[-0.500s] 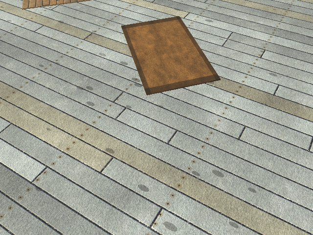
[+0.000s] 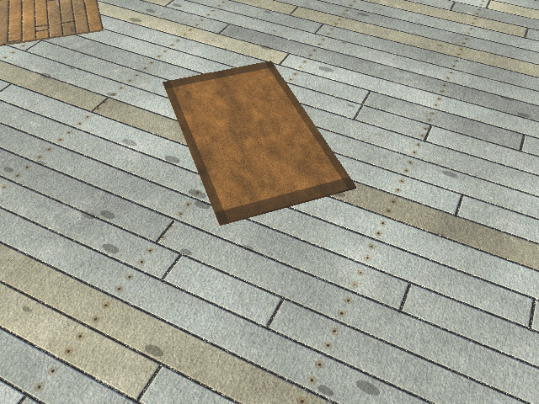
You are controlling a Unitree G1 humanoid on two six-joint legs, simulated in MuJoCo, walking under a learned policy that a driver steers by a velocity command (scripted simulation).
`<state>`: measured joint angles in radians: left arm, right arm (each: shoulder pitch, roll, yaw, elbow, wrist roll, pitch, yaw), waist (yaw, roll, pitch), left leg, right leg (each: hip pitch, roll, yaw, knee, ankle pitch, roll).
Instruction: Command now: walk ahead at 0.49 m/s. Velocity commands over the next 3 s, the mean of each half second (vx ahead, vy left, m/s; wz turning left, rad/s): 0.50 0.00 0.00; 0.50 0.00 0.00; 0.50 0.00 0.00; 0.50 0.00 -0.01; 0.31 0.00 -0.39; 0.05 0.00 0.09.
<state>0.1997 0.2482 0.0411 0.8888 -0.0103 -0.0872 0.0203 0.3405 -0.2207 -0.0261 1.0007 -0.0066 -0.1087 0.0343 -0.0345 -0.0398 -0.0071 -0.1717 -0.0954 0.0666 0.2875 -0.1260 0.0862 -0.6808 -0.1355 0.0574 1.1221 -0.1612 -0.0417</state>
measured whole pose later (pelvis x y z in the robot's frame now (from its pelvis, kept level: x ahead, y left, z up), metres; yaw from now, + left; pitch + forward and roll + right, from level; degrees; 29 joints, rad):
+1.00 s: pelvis +0.55 -0.02 -0.01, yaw +1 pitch +2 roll +0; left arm 0.32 0.25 0.05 0.97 -0.03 -0.10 0.00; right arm 0.15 -0.24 -0.06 0.89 0.00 -0.10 0.03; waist 0.00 -0.02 0.03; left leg -0.38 -0.02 0.06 0.50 -0.15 0.06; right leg -0.38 -0.04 0.03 1.18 -0.38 -0.05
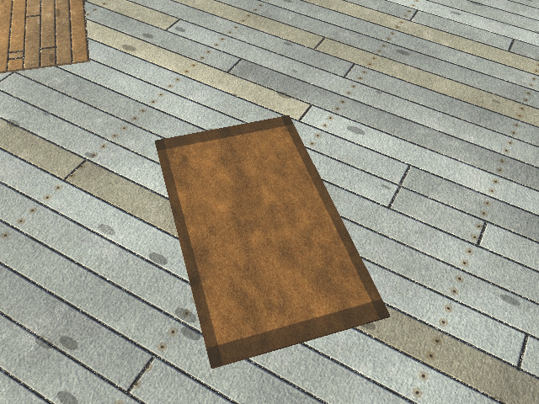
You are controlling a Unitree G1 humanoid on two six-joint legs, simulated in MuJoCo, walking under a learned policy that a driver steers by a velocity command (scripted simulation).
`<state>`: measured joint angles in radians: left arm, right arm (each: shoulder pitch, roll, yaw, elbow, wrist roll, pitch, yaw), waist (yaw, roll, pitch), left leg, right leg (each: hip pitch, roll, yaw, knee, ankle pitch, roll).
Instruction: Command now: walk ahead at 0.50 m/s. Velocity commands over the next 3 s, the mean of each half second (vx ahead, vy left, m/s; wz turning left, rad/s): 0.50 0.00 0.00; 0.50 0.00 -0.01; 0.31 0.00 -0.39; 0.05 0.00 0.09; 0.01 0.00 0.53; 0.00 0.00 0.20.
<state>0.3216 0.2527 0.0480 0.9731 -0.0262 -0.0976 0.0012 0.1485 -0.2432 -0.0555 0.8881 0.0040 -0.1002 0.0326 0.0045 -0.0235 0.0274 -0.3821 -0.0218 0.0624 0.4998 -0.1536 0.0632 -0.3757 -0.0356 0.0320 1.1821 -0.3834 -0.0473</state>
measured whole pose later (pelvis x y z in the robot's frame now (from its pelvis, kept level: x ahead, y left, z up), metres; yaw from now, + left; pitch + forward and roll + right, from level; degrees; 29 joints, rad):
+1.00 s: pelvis +0.55 -0.02 -0.01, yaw +0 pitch +2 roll -2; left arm 0.40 0.25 0.07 1.02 -0.02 -0.07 0.01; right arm 0.00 -0.23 -0.05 0.86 0.02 -0.09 0.04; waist 0.07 0.02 0.01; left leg -0.51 0.05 0.02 0.50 -0.04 0.07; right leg 0.08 0.01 -0.05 0.28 -0.40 0.01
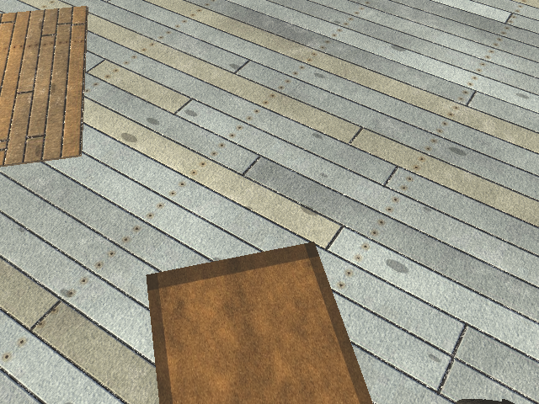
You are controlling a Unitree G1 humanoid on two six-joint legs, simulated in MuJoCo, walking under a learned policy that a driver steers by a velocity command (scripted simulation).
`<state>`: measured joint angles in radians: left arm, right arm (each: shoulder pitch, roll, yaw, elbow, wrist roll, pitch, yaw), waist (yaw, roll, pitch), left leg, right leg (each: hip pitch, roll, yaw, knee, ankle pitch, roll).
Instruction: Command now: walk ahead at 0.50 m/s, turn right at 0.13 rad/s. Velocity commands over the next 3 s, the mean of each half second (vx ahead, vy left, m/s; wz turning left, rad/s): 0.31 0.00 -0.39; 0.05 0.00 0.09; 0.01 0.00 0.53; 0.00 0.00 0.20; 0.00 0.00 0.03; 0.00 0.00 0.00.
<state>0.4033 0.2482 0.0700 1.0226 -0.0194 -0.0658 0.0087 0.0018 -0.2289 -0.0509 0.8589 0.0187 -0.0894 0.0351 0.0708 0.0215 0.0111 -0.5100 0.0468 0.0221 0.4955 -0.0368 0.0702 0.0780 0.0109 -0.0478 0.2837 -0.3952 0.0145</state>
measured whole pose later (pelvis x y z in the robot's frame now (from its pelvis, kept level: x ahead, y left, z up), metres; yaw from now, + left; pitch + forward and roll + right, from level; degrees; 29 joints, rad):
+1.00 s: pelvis +0.27 +0.02 +0.00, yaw -7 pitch +1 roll -2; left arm 0.06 0.26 0.07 0.84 -0.01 0.02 0.06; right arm 0.18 -0.28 -0.08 0.93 0.01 0.03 -0.01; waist -0.04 -0.01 0.03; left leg -0.26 0.03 0.04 0.57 -0.33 0.03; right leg -0.35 -0.04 -0.15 0.54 -0.20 -0.01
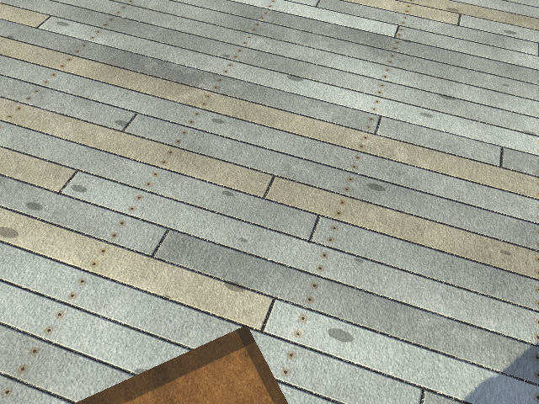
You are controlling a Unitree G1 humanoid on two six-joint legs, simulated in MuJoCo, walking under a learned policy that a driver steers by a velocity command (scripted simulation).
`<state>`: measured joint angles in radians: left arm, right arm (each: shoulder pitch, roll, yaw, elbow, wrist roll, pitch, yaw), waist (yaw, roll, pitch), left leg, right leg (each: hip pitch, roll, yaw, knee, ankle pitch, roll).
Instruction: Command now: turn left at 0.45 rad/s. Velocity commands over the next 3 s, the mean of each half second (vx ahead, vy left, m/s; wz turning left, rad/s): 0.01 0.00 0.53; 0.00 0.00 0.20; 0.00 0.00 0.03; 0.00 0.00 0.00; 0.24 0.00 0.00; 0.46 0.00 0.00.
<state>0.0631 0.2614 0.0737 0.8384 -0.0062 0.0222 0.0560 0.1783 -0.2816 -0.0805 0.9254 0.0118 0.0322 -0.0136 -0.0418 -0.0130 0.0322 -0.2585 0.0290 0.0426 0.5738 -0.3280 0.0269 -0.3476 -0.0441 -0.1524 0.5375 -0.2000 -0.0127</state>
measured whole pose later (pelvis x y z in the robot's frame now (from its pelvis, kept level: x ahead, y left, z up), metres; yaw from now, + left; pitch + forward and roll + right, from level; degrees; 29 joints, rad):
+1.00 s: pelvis +0.01 +0.01 +0.01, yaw +22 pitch -1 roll +0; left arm 0.16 0.28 0.03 0.93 0.01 0.00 0.02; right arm 0.16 -0.24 -0.03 0.83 -0.02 0.00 -0.01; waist 0.03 -0.02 0.03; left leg -0.19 -0.02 -0.03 0.49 -0.28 0.01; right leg -0.19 -0.05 0.01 0.47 -0.26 0.05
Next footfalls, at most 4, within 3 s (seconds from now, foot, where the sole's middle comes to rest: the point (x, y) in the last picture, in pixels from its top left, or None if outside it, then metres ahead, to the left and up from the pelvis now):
0.46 right None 0.10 -0.11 -0.77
0.82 left None -0.01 0.13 -0.77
2.76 left None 0.38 0.25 -0.77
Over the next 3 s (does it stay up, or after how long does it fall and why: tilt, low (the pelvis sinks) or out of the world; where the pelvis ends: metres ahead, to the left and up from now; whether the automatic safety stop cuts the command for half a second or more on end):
stays up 0.36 0.16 0.01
